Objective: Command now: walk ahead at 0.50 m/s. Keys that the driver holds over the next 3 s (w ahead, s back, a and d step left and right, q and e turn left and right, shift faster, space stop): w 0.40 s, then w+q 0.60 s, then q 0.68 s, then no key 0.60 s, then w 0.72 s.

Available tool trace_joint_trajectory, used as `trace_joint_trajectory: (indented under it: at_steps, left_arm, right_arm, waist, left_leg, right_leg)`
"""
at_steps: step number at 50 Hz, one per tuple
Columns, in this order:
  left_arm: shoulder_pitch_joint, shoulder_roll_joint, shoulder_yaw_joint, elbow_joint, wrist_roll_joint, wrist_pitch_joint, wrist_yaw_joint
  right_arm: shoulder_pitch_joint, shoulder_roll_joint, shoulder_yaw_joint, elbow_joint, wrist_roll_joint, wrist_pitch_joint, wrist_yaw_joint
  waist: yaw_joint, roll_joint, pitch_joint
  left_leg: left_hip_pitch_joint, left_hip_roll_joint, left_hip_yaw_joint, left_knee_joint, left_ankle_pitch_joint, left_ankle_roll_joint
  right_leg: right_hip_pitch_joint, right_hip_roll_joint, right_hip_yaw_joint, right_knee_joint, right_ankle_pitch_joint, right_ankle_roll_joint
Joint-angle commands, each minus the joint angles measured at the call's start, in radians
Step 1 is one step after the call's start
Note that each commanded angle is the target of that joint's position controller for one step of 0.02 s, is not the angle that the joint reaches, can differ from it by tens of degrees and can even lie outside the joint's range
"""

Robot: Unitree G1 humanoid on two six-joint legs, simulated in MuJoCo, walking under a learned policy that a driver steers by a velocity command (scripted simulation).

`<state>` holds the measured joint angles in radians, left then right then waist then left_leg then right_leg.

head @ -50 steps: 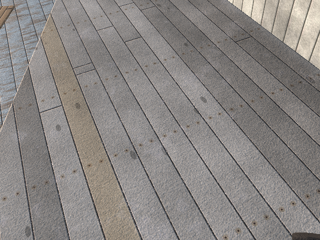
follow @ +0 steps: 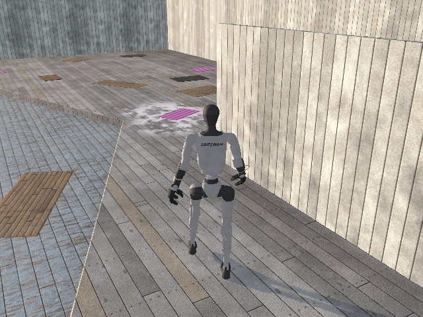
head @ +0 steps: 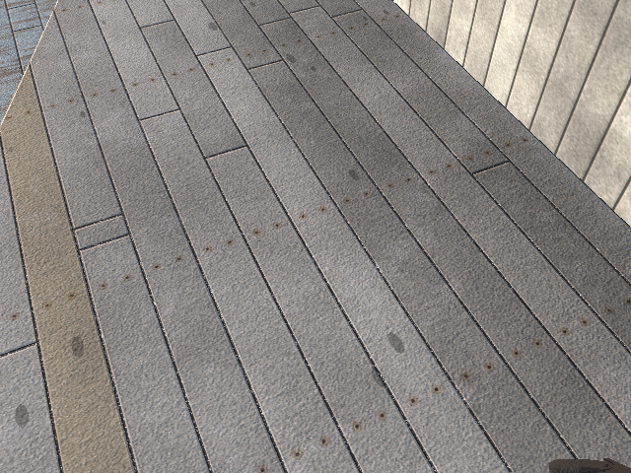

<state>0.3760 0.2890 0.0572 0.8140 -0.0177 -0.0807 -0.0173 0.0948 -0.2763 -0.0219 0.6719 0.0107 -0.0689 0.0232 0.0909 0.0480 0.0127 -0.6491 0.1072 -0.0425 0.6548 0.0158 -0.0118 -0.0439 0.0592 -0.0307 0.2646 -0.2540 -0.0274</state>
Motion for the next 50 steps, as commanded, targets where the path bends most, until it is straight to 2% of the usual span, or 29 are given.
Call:
trace_joint_trajectory:
  at_steps: [1,3,4,5,6,7,8,9,10,11,12,15,17,21,26,29,30,31,32,33,34,35,36,37,38,40,43,47,50]
  left_arm:
    - [-0.015,0.183,0.045,-0.046,-0.011,-0.002,0.007]
    - [-0.012,0.19,0.047,-0.035,-0.01,0.011,0.011]
    - [-0.026,0.189,0.045,-0.034,-0.009,0.016,0.013]
    - [-0.015,0.153,0.032,-0.034,-0.001,0.018,0.015]
    - [0.0,0.088,0.005,-0.062,0.029,0.015,0.018]
    - [0.123,0.006,-0.018,-0.073,0.009,-0.005,0.012]
    - [0.061,0.119,0.006,-0.057,-0.008,-0.017,0.007]
    - [-0.04,0.155,0.018,-0.084,-0.022,-0.022,0.004]
    - [-0.093,0.134,0.014,-0.095,-0.013,-0.023,0.01]
    - [-0.12,0.121,0.015,-0.103,0.005,-0.019,0.013]
    - [-0.101,0.108,0.016,-0.101,0.006,-0.013,0.012]
    - [-0.091,0.069,0.011,-0.093,0.008,0.011,0.014]
    - [-0.16,0.055,0.006,-0.117,0.016,0.015,0.016]
    - [-0.29,0.03,-0.005,-0.147,0.013,0.004,0.004]
    - [-0.434,0.04,-0.003,-0.198,0.004,-0.02,-0.02]
    - [-0.398,0.077,0.011,-0.196,0.005,-0.034,-0.026]
    - [-0.333,0.094,0.021,-0.178,0.007,-0.038,-0.023]
    - [-0.206,0.134,0.043,-0.142,0.012,-0.04,-0.014]
    - [-0.028,0.203,0.063,-0.12,0.03,-0.039,-0.002]
    - [0.034,0.271,0.079,-0.099,0.034,-0.027,-0.001]
    - [0.034,0.176,0.056,-0.106,0.024,-0.023,-0.001]
    - [-0.023,0.125,0.04,-0.108,0.017,-0.022,0.004]
    - [-0.085,0.101,0.03,-0.109,0.02,-0.021,0.005]
    - [-0.132,0.071,0.023,-0.104,0.023,-0.021,0.003]
    - [-0.162,0.057,0.019,-0.1,0.029,-0.026,0.003]
    - [-0.187,0.061,0.026,-0.086,0.028,-0.038,0.004]
    - [-0.182,0.098,0.041,-0.059,0.028,-0.046,0.01]
    - [-0.166,0.132,0.05,-0.038,0.025,-0.033,0.022]
    - [-0.122,0.162,0.06,-0.018,0.014,-0.019,0.025]
  right_arm:
    - [-0.086,-0.081,-0.022,-0.094,0.005,-0.019,0.013]
    - [-0.053,-0.097,-0.031,-0.093,0.002,-0.023,0.016]
    - [0.019,-0.115,-0.044,-0.075,-0.003,-0.024,0.013]
    - [0.16,-0.162,-0.068,-0.035,-0.007,-0.023,0.004]
    - [0.338,-0.247,-0.09,-0.014,-0.015,-0.018,-0.007]
    - [0.355,-0.302,-0.098,-0.004,-0.02,-0.013,0.002]
    - [0.339,-0.199,-0.074,-0.015,-0.007,-0.013,0.004]
    - [0.285,-0.163,-0.062,-0.019,-0.003,-0.015,0.002]
    - [0.23,-0.15,-0.056,-0.024,-0.009,-0.015,0.003]
    - [0.192,-0.128,-0.051,-0.023,-0.016,-0.017,0.007]
    - [0.175,-0.116,-0.047,-0.023,-0.024,-0.022,0.007]
    - [0.176,-0.113,-0.05,0.0,-0.012,-0.038,0.007]
    - [0.199,-0.133,-0.058,0.021,-0.01,-0.037,-0.001]
    - [0.244,-0.149,-0.062,0.057,-0.001,-0.024,-0.013]
    - [0.323,-0.172,-0.071,0.104,0.013,-0.001,-0.024]
    - [0.312,-0.188,-0.08,0.112,0.015,0.012,-0.034]
    - [0.294,-0.189,-0.081,0.11,0.015,0.016,-0.036]
    - [0.292,-0.164,-0.071,0.107,0.009,0.017,-0.036]
    - [0.276,-0.104,-0.048,0.075,-0.01,0.015,-0.036]
    - [0.412,-0.002,-0.02,0.051,0.003,-0.002,-0.035]
    - [0.383,-0.097,-0.041,0.07,0.024,-0.009,-0.034]
    - [0.292,-0.153,-0.06,0.048,0.036,-0.009,-0.034]
    - [0.243,-0.146,-0.061,0.038,0.028,-0.005,-0.036]
    - [0.216,-0.135,-0.064,0.03,0.017,0.001,-0.035]
    - [0.229,-0.118,-0.067,0.031,0.017,0.013,-0.032]
    - [0.239,-0.078,-0.063,0.027,0.021,0.037,-0.028]
    - [0.186,-0.063,-0.061,-0.002,0.011,0.052,-0.028]
    - [0.082,-0.045,-0.052,-0.033,0.011,0.043,-0.003]
    - [-0.017,-0.04,-0.046,-0.071,0.011,0.042,0.015]
  waist:
    - [-0.025,-0.097,0.046]
    - [-0.052,-0.112,0.026]
    - [-0.097,-0.113,-0.014]
    - [-0.158,-0.09,-0.11]
    - [-0.214,0.055,-0.275]
    - [-0.148,0.325,-0.368]
    - [-0.186,0.178,-0.317]
    - [-0.185,0.105,-0.191]
    - [-0.161,0.024,-0.128]
    - [-0.136,0.004,-0.075]
    - [-0.106,0.039,-0.072]
    - [-0.078,0.027,-0.054]
    - [-0.09,0.002,-0.024]
    - [-0.134,0.008,0.012]
    - [-0.173,0.015,0.05]
    - [-0.132,0.044,0.029]
    - [-0.089,0.048,-0.004]
    - [-0.033,0.034,-0.092]
    - [0.041,-0.054,-0.25]
    - [-0.014,-0.331,-0.384]
    - [0.018,-0.28,-0.359]
    - [0.017,-0.216,-0.217]
    - [-0.01,-0.157,-0.144]
    - [-0.035,-0.144,-0.082]
    - [-0.067,-0.168,-0.056]
    - [-0.093,-0.162,-0.024]
    - [-0.097,-0.121,0.013]
    - [-0.064,-0.105,0.034]
    - [-0.028,-0.093,0.062]
  left_leg:
    - [0.069,-0.023,0.01,-0.079,-0.018,0.03]
    - [0.136,-0.046,0.032,-0.122,-0.083,0.059]
    - [0.244,-0.075,0.062,-0.151,-0.1,0.08]
    - [0.449,-0.08,0.066,-0.148,-0.094,0.111]
    - [0.733,0.124,-0.167,-0.13,-0.038,0.178]
    - [0.986,0.287,-0.644,-0.292,-0.297,0.327]
    - [0.956,0.268,-0.672,-0.351,-0.447,0.3]
    - [0.847,0.239,-0.523,-0.355,-0.411,0.262]
    - [0.729,0.2,-0.419,-0.364,-0.282,0.247]
    - [0.632,0.167,-0.346,-0.391,-0.169,0.245]
    - [0.571,0.15,-0.3,-0.412,-0.082,0.247]
    - [0.515,0.122,-0.191,-0.47,0.035,0.261]
    - [0.524,0.122,-0.148,-0.494,0.092,0.263]
    - [0.526,0.079,-0.063,-0.512,0.069,0.225]
    - [0.583,0.106,-0.113,-0.455,0.007,0.218]
    - [0.623,0.13,-0.165,-0.378,0.041,0.191]
    - [0.611,0.11,-0.155,-0.31,0.122,0.174]
    - [0.561,0.054,-0.12,-0.163,0.19,0.146]
    - [0.385,-0.015,-0.073,0.126,0.002,0.104]
    - [0.007,-0.157,-0.004,0.464,-0.543,0.039]
    - [-0.098,-0.117,-0.106,0.603,-0.598,0.035]
    - [-0.147,-0.075,-0.099,0.634,-0.512,0.038]
    - [-0.119,-0.035,-0.074,0.613,-0.432,0.035]
    - [-0.09,-0.009,-0.07,0.571,-0.379,0.032]
    - [-0.036,0.015,-0.075,0.544,-0.342,0.03]
    - [0.006,0.027,-0.063,0.515,-0.311,0.021]
    - [-0.041,0.035,-0.067,0.421,-0.217,0.004]
    - [-0.018,0.025,-0.017,0.196,-0.027,0.011]
    - [-0.006,0.012,0.031,0.078,-0.01,0.029]
  right_leg:
    - [-0.046,-0.298,0.157,-0.056,0.203,-0.165]
    - [0.001,-0.31,0.165,0.005,0.285,-0.141]
    - [0.004,-0.282,0.138,0.098,0.426,-0.119]
    - [-0.044,-0.223,0.088,0.284,0.506,-0.089]
    - [-0.228,-0.152,0.026,0.623,0.242,-0.042]
    - [-0.587,0.006,0.06,0.913,-0.303,0.011]
    - [-0.7,-0.05,0.156,1.023,-0.307,0.007]
    - [-0.748,-0.095,0.135,1.025,-0.214,-0.005]
    - [-0.72,-0.137,0.111,0.987,-0.13,-0.004]
    - [-0.691,-0.163,0.106,0.931,-0.077,0.0]
    - [-0.63,-0.183,0.113,0.903,-0.044,0.004]
    - [-0.599,-0.187,0.097,0.816,0.003,0.026]
    - [-0.647,-0.192,0.093,0.713,0.083,0.043]
    - [-0.614,-0.169,0.072,0.468,0.281,0.044]
    - [-0.566,-0.117,0.068,0.287,0.302,0.039]
    - [-0.468,-0.096,0.072,0.225,0.216,0.012]
    - [-0.361,-0.078,0.051,0.192,0.203,-0.005]
    - [-0.16,-0.082,0.045,0.185,0.21,-0.034]
    - [0.134,-0.251,0.206,0.23,0.23,-0.1]
    - [0.458,-0.483,0.624,0.154,0.052,-0.244]
    - [0.416,-0.475,0.723,0.072,-0.109,-0.24]
    - [0.297,-0.446,0.569,0.05,-0.117,-0.199]
    - [0.17,-0.408,0.457,0.026,-0.04,-0.177]
    - [0.063,-0.372,0.371,-0.009,0.032,-0.167]
    - [-0.015,-0.347,0.299,-0.043,0.079,-0.157]
    - [-0.093,-0.337,0.205,-0.097,0.155,-0.164]
    - [-0.104,-0.343,0.098,-0.133,0.25,-0.175]
    - [-0.071,-0.314,-0.046,-0.136,0.293,-0.147]
    - [-0.013,-0.333,-0.096,-0.128,0.285,-0.132]
